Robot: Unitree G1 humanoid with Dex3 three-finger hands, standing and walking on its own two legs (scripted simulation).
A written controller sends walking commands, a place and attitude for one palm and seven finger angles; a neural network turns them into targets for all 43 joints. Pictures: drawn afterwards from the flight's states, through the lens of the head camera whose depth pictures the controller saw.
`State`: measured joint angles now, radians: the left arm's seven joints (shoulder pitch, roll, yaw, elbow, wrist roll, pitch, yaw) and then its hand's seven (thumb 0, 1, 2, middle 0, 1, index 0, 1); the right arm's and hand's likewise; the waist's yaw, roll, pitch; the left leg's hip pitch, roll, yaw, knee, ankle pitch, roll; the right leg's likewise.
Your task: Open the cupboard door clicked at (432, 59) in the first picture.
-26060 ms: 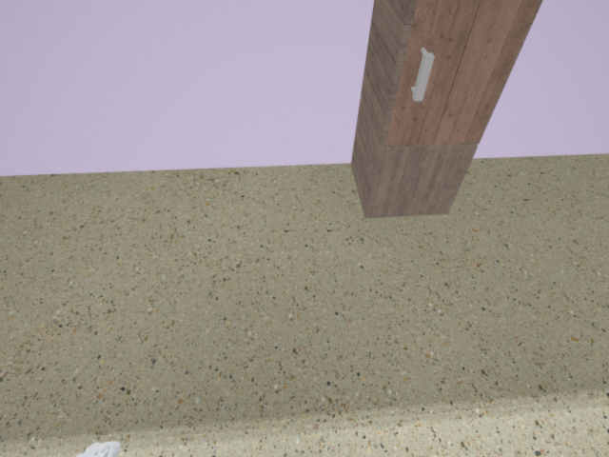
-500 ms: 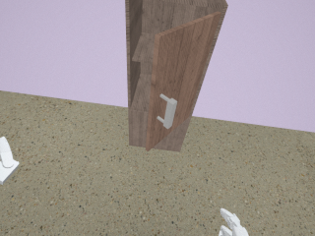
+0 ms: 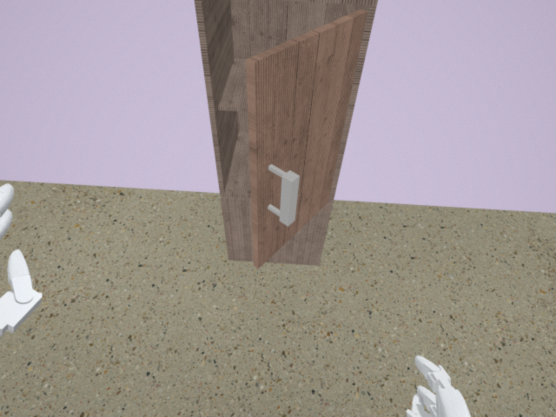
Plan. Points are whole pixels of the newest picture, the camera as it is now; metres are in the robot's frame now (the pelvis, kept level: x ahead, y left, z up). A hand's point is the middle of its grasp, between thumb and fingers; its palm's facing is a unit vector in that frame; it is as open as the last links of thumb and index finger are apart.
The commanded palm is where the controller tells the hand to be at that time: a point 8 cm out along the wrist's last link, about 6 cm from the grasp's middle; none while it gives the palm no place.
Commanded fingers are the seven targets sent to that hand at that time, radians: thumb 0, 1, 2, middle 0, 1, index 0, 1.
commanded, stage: stop stepping back and stand still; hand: left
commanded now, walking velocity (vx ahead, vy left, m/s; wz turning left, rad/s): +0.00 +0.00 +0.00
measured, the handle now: (280, 194) +0.58 +0.01 -0.06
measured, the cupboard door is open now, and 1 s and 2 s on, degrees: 53 53 53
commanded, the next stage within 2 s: let the arm hang, fingers relaxed in 0.04 s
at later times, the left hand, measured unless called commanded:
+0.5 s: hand out of the picture +0.00 +0.16 -0.18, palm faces +0.03 -0.99 -0.16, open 7.1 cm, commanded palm none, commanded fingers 0.00 0.90 0.90 -0.20 -0.30 -0.20 -0.30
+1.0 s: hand out of the picture -0.02 +0.19 -0.17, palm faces +0.06 -0.97 -0.24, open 7.4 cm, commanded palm none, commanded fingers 0.00 0.90 0.90 -0.20 -0.30 -0.20 -0.30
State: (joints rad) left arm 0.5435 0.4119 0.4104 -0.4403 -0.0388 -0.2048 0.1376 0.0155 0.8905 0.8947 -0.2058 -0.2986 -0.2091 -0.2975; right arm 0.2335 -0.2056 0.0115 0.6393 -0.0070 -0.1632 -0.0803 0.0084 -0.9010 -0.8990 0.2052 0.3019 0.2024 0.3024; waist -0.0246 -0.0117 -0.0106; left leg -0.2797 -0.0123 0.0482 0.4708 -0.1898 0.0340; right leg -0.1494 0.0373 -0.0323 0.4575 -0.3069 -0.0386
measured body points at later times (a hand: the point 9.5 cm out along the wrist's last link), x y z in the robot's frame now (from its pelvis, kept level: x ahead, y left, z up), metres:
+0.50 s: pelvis -0.01 -0.01 +0.00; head +0.01 +0.01 +0.45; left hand +0.00 +0.22 -0.16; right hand +0.03 -0.27 -0.14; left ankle +0.04 +0.10 -0.74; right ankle -0.04 -0.09 -0.74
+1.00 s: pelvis -0.02 +0.00 +0.00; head -0.01 -0.01 +0.45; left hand -0.02 +0.24 -0.15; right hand +0.00 -0.23 -0.16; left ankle +0.04 +0.10 -0.74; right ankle -0.04 -0.09 -0.74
